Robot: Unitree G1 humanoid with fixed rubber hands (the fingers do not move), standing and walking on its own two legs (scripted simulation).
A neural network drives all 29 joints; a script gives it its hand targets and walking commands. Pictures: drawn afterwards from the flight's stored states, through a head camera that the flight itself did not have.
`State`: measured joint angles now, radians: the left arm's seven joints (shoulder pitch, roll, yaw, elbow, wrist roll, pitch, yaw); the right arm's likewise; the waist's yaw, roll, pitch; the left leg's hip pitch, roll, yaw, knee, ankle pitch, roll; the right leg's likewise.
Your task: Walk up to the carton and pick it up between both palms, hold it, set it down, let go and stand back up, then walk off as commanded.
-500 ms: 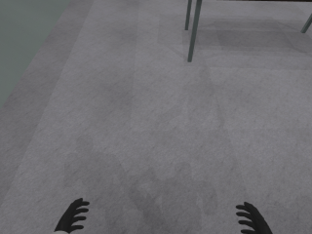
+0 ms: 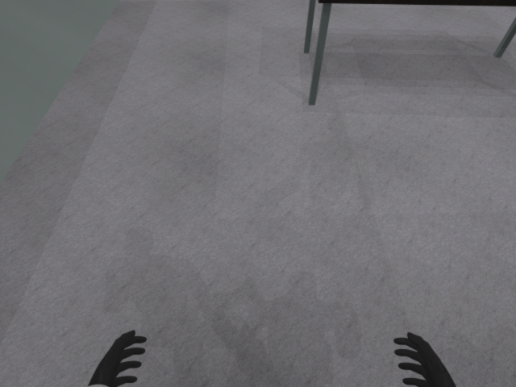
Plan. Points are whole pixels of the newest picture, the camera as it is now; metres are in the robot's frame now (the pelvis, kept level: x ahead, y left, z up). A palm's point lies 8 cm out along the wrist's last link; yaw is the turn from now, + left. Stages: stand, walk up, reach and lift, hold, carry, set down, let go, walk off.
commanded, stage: stand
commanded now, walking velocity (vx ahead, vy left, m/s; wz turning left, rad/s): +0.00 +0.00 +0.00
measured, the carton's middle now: out of the picture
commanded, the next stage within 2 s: none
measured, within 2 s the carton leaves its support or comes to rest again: neither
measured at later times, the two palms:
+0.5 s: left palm out of the picture +0.13 +0.25 -0.09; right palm out of the picture +0.13 -0.26 -0.08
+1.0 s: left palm out of the picture +0.11 +0.26 -0.09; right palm out of the picture +0.11 -0.26 -0.09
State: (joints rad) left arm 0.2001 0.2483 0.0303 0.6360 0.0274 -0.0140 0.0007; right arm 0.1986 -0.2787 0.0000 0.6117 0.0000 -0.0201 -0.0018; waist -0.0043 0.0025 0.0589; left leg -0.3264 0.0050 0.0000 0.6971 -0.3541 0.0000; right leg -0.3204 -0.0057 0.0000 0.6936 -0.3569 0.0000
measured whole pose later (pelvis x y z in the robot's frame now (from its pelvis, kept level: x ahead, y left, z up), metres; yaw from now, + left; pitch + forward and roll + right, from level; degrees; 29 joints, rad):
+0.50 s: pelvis -0.01 +0.00 +0.00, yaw +0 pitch -2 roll +0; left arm 0.20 0.25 0.03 0.67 0.02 -0.02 0.00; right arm 0.20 -0.29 0.00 0.64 0.00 -0.03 0.00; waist -0.01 0.01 0.06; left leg -0.33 0.01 0.00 0.70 -0.34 0.00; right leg -0.32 -0.01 0.00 0.69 -0.34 0.00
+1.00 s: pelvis -0.02 +0.00 +0.00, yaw +0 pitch -3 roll +0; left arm 0.20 0.26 0.03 0.73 0.02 -0.02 0.00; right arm 0.20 -0.29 0.00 0.70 0.00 -0.03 0.00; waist 0.00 0.01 0.06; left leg -0.33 0.01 0.00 0.70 -0.33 0.00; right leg -0.32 -0.01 0.00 0.69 -0.33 0.00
